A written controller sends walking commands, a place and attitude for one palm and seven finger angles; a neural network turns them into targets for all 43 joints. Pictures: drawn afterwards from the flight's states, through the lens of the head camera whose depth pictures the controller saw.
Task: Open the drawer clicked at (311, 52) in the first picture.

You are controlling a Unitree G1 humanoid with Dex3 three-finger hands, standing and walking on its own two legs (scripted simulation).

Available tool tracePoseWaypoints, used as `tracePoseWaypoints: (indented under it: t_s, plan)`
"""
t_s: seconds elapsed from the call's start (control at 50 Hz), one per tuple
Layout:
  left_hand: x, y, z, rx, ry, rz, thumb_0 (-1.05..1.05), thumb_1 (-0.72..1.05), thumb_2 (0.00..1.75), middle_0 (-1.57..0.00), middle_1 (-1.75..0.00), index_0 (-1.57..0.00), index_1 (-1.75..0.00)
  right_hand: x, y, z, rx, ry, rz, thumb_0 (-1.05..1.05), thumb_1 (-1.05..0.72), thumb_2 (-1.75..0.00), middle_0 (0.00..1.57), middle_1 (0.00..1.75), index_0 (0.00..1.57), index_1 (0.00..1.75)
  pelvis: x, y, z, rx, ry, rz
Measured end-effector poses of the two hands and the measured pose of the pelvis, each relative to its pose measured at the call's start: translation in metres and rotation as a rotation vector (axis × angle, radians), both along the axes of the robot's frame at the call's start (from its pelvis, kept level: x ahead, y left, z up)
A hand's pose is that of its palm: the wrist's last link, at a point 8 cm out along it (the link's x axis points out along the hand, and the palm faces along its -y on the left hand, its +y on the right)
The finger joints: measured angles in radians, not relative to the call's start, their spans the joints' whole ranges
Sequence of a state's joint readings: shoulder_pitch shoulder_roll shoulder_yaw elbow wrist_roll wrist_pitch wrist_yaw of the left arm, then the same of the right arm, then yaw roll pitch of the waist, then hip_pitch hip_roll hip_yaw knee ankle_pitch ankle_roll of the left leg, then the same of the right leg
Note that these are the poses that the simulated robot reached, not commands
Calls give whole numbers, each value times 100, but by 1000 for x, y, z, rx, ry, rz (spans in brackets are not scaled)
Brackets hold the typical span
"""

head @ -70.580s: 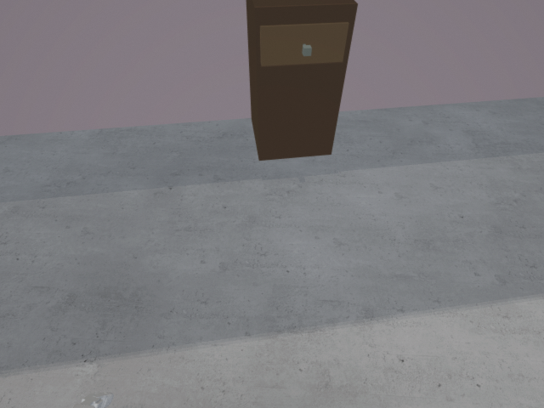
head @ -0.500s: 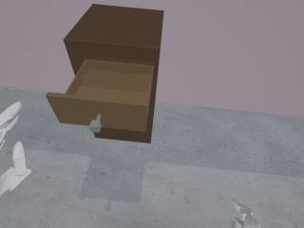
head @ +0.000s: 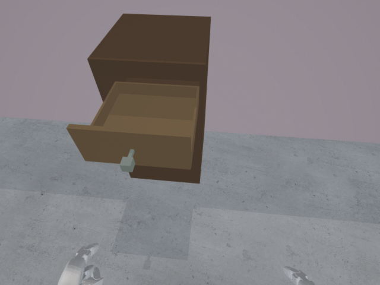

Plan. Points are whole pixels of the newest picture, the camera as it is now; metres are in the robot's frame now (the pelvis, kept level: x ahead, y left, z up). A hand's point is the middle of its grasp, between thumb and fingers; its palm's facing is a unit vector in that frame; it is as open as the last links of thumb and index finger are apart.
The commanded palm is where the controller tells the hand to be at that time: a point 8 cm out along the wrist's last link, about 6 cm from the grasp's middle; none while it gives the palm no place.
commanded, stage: let the arm hang, fingers relaxed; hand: left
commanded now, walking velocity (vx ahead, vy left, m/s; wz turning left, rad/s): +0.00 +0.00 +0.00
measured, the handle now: (129, 159) +0.50 +0.22 -0.11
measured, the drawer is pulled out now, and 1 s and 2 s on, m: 0.29 0.29 0.29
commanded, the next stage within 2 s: look to check the result in 0.90 s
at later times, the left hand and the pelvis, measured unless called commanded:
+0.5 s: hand out of the picture -0.03 +0.18 -0.16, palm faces +0.00 -0.97 -0.24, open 7.4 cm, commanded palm none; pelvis -0.01 +0.00 +0.01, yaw -1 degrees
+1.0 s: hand out of the picture -0.02 +0.15 -0.16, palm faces +0.01 -0.98 -0.18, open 7.4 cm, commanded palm none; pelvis -0.01 -0.01 +0.01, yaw -1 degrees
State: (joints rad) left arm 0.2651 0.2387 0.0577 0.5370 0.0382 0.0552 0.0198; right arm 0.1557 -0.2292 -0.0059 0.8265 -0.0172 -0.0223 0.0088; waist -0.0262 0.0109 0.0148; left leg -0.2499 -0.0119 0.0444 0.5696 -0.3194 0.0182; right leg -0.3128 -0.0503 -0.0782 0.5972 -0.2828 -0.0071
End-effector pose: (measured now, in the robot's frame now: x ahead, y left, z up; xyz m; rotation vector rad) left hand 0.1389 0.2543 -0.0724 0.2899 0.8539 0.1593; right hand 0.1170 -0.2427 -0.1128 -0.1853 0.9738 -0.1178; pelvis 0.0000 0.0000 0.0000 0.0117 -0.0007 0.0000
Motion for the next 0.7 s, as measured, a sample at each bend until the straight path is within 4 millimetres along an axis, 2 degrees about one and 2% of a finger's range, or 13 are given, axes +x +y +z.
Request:
tracePoseWaypoints:
  t_s: [0.06,0.08,0.1,0.22,0.32,0.44,0.56,0.7]
  plan:
    - [-49,-30,-44,-111,234,16,1,91,90,-20,-30,-20,-29,-29,-1,-2,-18,106,-22,1,-91,-90,20,30,20,30,-1,-3,3,-1,-19,-6]
    - [-65,-40,-53,-143,297,21,1,91,90,-20,-30,-20,-29,-40,-2,-3,-22,146,-28,1,-91,-90,20,30,20,30,-1,-4,4,-2,-23,-8]
    - [-77,-41,-57,-151,322,69,0,94,90,-21,-30,-20,-29,-51,-1,-4,-25,187,-32,1,-91,-90,20,30,20,30,-2,-5,6,-5,-24,-6]
    - [-136,-24,-60,-119,493,125,-2,98,90,-21,-30,-21,-30,-107,5,-11,-7,391,-54,1,-91,-90,20,30,20,30,-5,-8,11,-16,-24,-2]
    - [-168,-16,-53,-85,594,152,-1,95,90,-21,-30,-20,-30,-136,15,-19,33,464,-85,1,-91,-90,20,30,19,30,-6,-6,13,-16,-30,-6]
    - [-177,-19,-49,-77,622,159,0,92,90,-20,-30,-20,-29,-154,30,-26,79,501,-101,0,-91,-90,20,30,19,30,-7,-5,14,-12,-36,-12]
    - [-166,-33,-53,-103,588,144,0,91,90,-20,-30,-20,-29,-162,40,-28,107,505,-111,0,-91,-90,20,30,19,30,-9,-5,14,-8,-40,-15]
    - [-151,-49,-58,-131,553,120,1,92,90,-20,-30,-20,-30,-163,42,-27,112,495,-129,0,-91,-90,20,30,19,30,-9,-8,14,-6,-41,-21]
